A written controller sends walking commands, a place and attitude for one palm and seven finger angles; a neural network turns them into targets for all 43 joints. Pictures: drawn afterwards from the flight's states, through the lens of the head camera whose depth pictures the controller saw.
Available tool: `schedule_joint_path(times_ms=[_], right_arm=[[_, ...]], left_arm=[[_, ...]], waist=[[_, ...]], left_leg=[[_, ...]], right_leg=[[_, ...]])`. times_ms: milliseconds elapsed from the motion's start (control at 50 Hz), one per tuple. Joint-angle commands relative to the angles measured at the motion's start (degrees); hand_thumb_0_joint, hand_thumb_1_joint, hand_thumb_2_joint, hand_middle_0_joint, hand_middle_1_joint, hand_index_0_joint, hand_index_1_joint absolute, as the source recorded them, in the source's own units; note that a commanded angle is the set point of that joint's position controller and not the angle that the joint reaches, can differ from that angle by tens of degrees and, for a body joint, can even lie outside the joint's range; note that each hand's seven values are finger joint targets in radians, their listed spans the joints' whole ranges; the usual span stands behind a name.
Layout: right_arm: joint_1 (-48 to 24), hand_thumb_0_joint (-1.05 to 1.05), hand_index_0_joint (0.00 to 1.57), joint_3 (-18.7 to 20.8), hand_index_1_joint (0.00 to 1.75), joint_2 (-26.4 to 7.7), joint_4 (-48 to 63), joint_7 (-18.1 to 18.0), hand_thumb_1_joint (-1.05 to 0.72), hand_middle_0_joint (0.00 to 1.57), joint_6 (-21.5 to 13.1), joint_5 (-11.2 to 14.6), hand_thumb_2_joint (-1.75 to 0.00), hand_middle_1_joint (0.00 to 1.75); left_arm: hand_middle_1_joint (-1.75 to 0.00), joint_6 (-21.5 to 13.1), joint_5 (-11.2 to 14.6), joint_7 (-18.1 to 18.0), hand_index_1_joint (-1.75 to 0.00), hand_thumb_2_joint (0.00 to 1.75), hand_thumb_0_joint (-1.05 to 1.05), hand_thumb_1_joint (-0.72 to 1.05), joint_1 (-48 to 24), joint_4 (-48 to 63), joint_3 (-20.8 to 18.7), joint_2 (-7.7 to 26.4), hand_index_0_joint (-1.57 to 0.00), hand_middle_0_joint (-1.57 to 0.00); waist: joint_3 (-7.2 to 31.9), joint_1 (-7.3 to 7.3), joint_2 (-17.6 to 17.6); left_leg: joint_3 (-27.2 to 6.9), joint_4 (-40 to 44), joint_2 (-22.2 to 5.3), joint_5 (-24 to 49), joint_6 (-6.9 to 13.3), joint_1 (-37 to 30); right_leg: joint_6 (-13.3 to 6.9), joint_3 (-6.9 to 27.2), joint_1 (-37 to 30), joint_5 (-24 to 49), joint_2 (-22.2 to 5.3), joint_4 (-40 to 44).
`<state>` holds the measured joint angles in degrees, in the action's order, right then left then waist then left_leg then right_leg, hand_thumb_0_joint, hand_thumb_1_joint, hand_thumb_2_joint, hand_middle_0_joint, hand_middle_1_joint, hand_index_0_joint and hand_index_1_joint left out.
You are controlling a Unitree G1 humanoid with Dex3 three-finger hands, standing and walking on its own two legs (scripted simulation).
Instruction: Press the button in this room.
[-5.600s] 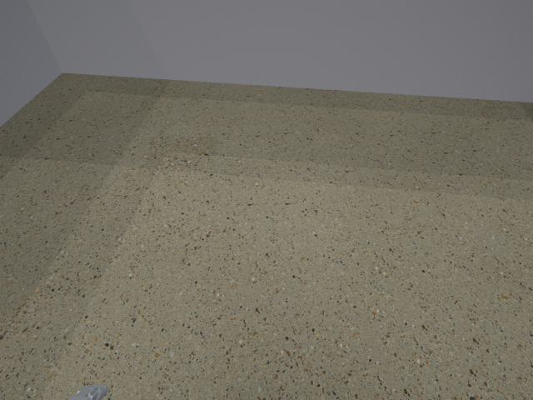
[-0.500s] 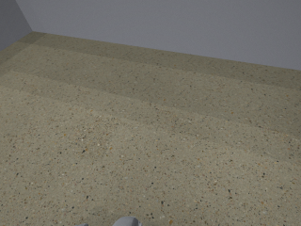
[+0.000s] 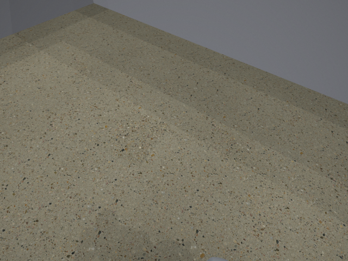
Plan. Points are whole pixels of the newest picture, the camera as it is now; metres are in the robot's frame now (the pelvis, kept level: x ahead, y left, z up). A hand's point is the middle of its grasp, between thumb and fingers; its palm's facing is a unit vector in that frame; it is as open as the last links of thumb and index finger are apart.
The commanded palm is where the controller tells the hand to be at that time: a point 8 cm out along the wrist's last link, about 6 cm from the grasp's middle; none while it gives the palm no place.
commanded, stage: turn or walk to find it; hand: left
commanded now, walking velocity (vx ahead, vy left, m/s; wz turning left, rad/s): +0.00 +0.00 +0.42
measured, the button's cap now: out of the picture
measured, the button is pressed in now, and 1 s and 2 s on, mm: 0 0 0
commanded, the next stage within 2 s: none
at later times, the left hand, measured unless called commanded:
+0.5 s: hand out of the picture -0.01 +0.16 -0.16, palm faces +0.26 -0.93 -0.25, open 7.4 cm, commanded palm none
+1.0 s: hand out of the picture -0.04 +0.19 -0.16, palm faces +0.46 -0.84 -0.28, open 7.4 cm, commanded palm none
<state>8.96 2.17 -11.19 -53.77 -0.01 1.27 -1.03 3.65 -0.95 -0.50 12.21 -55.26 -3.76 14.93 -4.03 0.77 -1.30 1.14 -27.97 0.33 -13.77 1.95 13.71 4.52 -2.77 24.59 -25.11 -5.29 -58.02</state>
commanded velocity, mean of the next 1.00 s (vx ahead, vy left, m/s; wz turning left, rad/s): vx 0.00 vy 0.00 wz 0.42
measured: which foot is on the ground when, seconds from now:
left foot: down 0.00-0.20, up 0.22-0.58, down 0.60-1.00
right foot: up 0.00-0.18, down 0.20-0.62, up 0.64-0.98, down 1.00-1.00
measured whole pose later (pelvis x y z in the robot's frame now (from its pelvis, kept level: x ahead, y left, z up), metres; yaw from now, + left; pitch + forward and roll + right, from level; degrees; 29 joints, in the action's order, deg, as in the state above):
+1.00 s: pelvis -0.03 -0.03 -0.01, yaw +27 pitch +0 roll +1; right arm 10.5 3.3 -12.1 -54.0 0.5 2.6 -1.1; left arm 1.6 -0.6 -0.6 10.3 -52.2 -2.6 12.4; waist -2.9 -0.6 1.4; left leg -2.8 -31.4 1.6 -14.2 -0.8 17.0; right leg 3.4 -3.3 15.3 -18.1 -2.9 -33.4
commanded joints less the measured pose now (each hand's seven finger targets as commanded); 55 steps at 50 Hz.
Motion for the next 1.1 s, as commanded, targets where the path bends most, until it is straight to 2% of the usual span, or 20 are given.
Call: schedule_joint_path(times_ms=[0,80,140,180,200,240,300,460,540,560,580,600,640,720,820,940,960,980,1000,1080], right_arm=[[3.9,0.0,0.2,3.4,0.3,-12.2,2.2,-0.9,-0.9,0.2,-0.6,-0.3,-0.9,0.3],[2.6,0.0,0.2,3.8,0.3,-12.3,2.9,-0.6,-0.9,0.2,-0.1,-0.5,-0.9,0.3],[0.5,0.0,0.2,3.9,0.3,-11.3,3.9,-0.3,-0.9,0.2,0.2,0.0,-0.9,0.3],[1.6,0.0,0.2,3.0,0.3,-5.0,6.0,0.4,-0.9,0.2,0.3,0.5,-0.9,0.3],[0.6,0.0,0.2,3.9,0.3,-8.0,5.6,0.1,-0.9,0.2,1.1,-0.3,-0.9,0.3],[1.2,0.0,0.2,4.3,0.3,-8.1,3.4,0.8,-0.9,0.2,1.9,-0.3,-0.9,0.3],[4.5,0.0,0.2,3.9,0.3,-6.6,1.3,1.3,-0.9,0.2,2.1,-0.3,-0.9,0.3],[-1.8,0.0,0.2,2.3,0.3,-4.9,2.5,1.0,-0.9,0.2,1.2,0.4,-0.9,0.3],[3.3,0.0,0.2,2.1,0.3,-5.7,1.4,0.6,-0.9,0.2,0.2,0.4,-0.9,0.3],[5.5,0.0,0.2,2.6,0.3,-8.1,0.9,0.7,-0.9,0.2,-0.3,0.3,-0.9,0.3],[7.1,0.0,0.2,3.8,0.3,-13.6,1.3,0.6,-0.9,0.2,-0.7,-0.1,-0.9,0.3],[10.3,0.0,0.2,4.4,0.3,-16.8,0.9,0.3,-0.9,0.2,-0.4,-0.1,-0.9,0.3],[8.4,0.0,0.2,3.9,0.3,-14.4,0.1,-1.0,-0.9,0.2,-0.6,-0.3,-0.9,0.3],[2.1,0.0,0.2,2.8,0.3,-11.5,2.0,-1.1,-0.9,0.2,-1.1,-0.1,-0.9,0.3],[3.6,0.0,0.2,3.4,0.3,-12.1,1.9,-0.9,-0.9,0.2,-0.6,-0.3,-0.9,0.3],[0.5,0.0,0.2,3.9,0.3,-11.5,3.4,-0.4,-0.9,0.2,0.1,0.0,-0.9,0.3],[1.0,0.0,0.2,3.7,0.3,-9.4,3.8,-0.1,-0.9,0.2,0.0,0.4,-0.9,0.3],[1.7,0.0,0.2,3.0,0.3,-5.2,5.2,0.3,-0.9,0.2,0.0,0.7,-0.9,0.3],[-0.3,0.0,0.2,3.7,0.3,-7.3,5.8,0.1,-0.9,0.2,0.8,0.1,-0.9,0.3],[2.9,0.0,0.2,4.0,0.3,-7.1,1.8,1.2,-0.9,0.2,2.0,-0.3,-0.9,0.3]], left_arm=[[-0.3,-1.7,0.2,-0.3,-0.3,0.9,0.0,0.9,-2.6,5.8,-0.4,2.4,-0.2,-0.2],[-0.3,-2.2,0.5,-0.6,-0.3,0.9,0.0,0.9,-1.4,6.4,-0.2,2.1,-0.2,-0.2],[-0.3,-3.0,0.4,-1.0,-0.3,0.9,0.0,0.9,4.9,5.1,-0.7,3.2,-0.2,-0.2],[-0.3,-3.9,-1.0,-1.6,-0.3,0.9,0.0,0.9,5.2,6.1,-2.2,11.6,-0.2,-0.2],[-0.3,-3.8,-0.3,-1.7,-0.3,0.9,0.0,0.9,4.3,6.9,-2.3,11.1,-0.2,-0.2],[-0.3,-3.7,-0.2,-1.6,-0.3,0.9,0.0,0.9,-1.9,8.0,-1.4,7.8,-0.2,-0.2],[-0.3,-4.2,-0.4,-1.6,-0.3,0.9,0.0,0.9,-3.7,8.3,-0.6,5.0,-0.2,-0.2],[-0.3,-3.8,-1.0,-1.4,-0.3,0.9,0.0,0.9,4.2,4.1,-1.7,8.7,-0.2,-0.2],[-0.3,-3.1,-0.4,-1.2,-0.3,0.9,0.0,0.9,3.1,3.3,-2.1,8.9,-0.2,-0.2],[-0.3,-2.7,0.1,-1.0,-0.3,0.9,0.0,0.9,2.9,3.6,-1.9,7.7,-0.2,-0.2],[-0.3,-2.3,0.4,-0.7,-0.3,0.9,0.0,0.9,3.5,5.1,-1.3,4.2,-0.2,-0.2],[-0.3,-2.1,0.0,-0.7,-0.3,0.9,0.0,0.9,0.1,7.4,-0.3,2.3,-0.2,-0.2],[-0.3,-1.3,0.0,-0.9,-0.3,0.9,0.0,0.9,-4.3,6.5,-0.7,2.9,-0.2,-0.2],[-0.3,-1.6,0.1,-0.1,-0.3,0.9,0.0,0.9,-0.8,3.9,-0.7,2.8,-0.2,-0.2],[-0.3,-1.7,0.3,-0.3,-0.3,0.9,0.0,0.9,-2.3,5.3,-0.3,2.0,-0.2,-0.2],[-0.3,-3.1,0.5,-0.8,-0.3,0.9,0.0,0.9,4.6,4.6,-0.4,2.7,-0.2,-0.2],[-0.3,-3.7,0.0,-1.1,-0.3,0.9,0.0,0.9,6.6,4.4,-0.8,5.0,-0.2,-0.2],[-0.3,-4.4,-0.9,-1.6,-0.3,0.9,0.0,0.9,7.1,4.6,-1.9,10.6,-0.2,-0.2],[-0.3,-4.1,-0.5,-1.5,-0.3,0.9,0.0,0.9,6.6,5.4,-1.9,11.5,-0.2,-0.2],[-0.3,-4.1,-0.3,-1.5,-0.3,0.9,0.0,0.9,-2.9,7.5,-0.5,5.2,-0.2,-0.2]], waist=[[5.7,-2.81,9.0],[6.0,-2.12,10.2],[6.8,1.29,7.0],[4.8,1.69,-16.4],[4.9,2.16,-14.7],[0.6,-0.83,-7.7],[0.9,-2.3,-7.6],[3.8,2.33,-10.3],[6.9,-0.37,-8.9],[8.1,-1.91,-2.6],[9.1,-2.59,13.1],[8.2,-4.46,17.5],[6.0,-4.44,15.1],[4.7,-1.33,9.5],[5.4,-2.76,9.3],[6.8,0.75,8.8],[8.0,1.5,1.7],[6.9,1.51,-14.5],[5.8,2.42,-14.8],[0.2,-2.39,-6.6]], left_leg=[[-15.9,8.8,-14.3,21.5,8.3,-7.4],[-18.4,6.8,-12.9,22.5,7.7,-3.8],[-16.9,1.6,-8.9,12.8,3.9,5.4],[-3.5,-19.8,3.9,-16.4,-3.5,21.1],[-6.6,-29.9,1.4,-18.7,-3.2,19.1],[-6.2,-40.5,-0.4,-11.9,-3.3,18.7],[-3.4,-41.8,-1.7,-6.4,-4.9,17.4],[2.5,-19.5,-2.3,-13.1,-5.6,11.9],[4.9,-1.0,-1.4,-2.1,-4.3,0.2],[1.9,4.9,-4.0,5.5,-3.1,-7.4],[-15.3,7.4,-16.7,19.7,1.9,-14.3],[-21.2,9.0,-24.3,29.9,8.3,-11.9],[-18.9,9.2,-20.4,24.7,8.4,-7.4],[-11.3,9.0,-13.9,23.2,6.6,-4.4],[-14.7,8.5,-14.1,20.9,7.9,-6.5],[-15.8,1.7,-10.2,17.7,4.5,2.5],[-12.7,-4.2,-6.2,9.7,1.3,7.6],[-3.7,-16.7,2.5,-10.9,-3.2,18.8],[-5.2,-27.8,1.6,-19.9,-3.4,18.0],[-4.9,-42.8,-1.2,-7.6,-4.2,17.8]], right_leg=[[0.2,1.0,2.5,-1.1,0.8,5.5],[-0.5,0.3,-4.4,0.1,2.8,16.3],[-1.0,0.0,-17.9,12.5,2.4,33.3],[-9.7,22.1,-23.3,14.4,-20.1,44.0],[-12.7,21.9,-15.7,12.4,-22.3,45.1],[-11.6,13.9,-9.8,9.4,-16.4,44.7],[-10.1,4.4,-10.7,16.9,-12.4,42.1],[-12.5,0.9,-19.1,33.0,-15.5,36.2],[-8.1,-3.6,-16.6,33.6,-13.9,27.9],[-5.2,-5.8,-10.6,26.6,-12.0,21.9],[-1.1,-8.6,2.3,5.6,-4.8,10.7],[-0.2,-5.4,6.5,-12.6,-1.8,1.6],[-0.6,1.0,8.1,-7.0,-2.1,-6.5],[-0.1,0.6,3.9,0.7,-1.0,-3.8],[0.2,0.4,2.0,-0.9,0.8,6.1],[-0.8,-1.2,-15.1,11.5,2.8,31.2],[-1.9,3.5,-21.5,14.8,-2.2,38.4],[-7.4,18.8,-26.1,21.9,-17.0,41.9],[-12.4,20.6,-17.7,22.8,-22.7,42.8],[-9.9,6.7,-9.8,17.1,-12.8,42.1]])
